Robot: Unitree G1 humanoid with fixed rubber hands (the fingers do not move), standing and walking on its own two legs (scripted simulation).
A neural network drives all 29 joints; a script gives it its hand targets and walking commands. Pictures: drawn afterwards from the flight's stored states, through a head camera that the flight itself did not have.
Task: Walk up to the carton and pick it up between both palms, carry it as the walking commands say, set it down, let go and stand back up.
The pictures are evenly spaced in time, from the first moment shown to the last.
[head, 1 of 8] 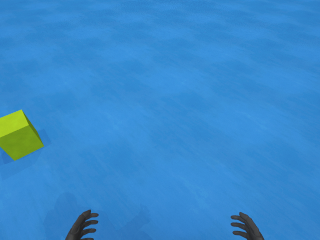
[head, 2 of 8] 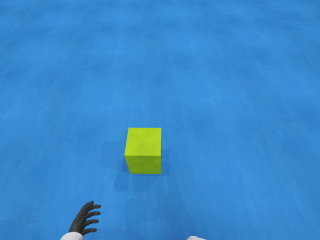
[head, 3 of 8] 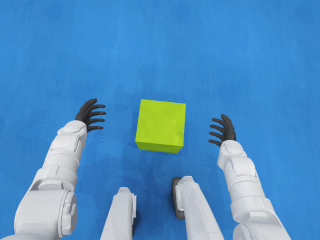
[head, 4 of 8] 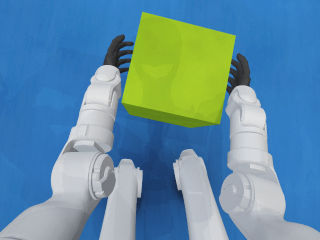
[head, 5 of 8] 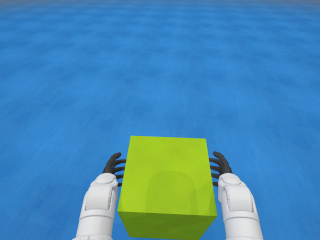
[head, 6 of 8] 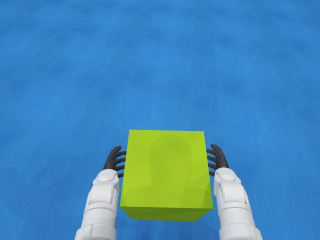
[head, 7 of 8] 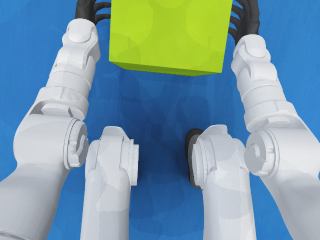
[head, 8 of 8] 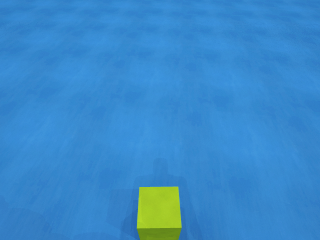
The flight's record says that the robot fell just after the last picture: no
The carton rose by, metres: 0.65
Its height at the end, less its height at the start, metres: +0.00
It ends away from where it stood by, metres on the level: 0.09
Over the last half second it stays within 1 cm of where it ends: yes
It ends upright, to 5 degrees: yes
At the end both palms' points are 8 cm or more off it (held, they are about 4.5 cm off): yes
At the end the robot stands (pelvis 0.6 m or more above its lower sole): yes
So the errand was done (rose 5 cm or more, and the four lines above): yes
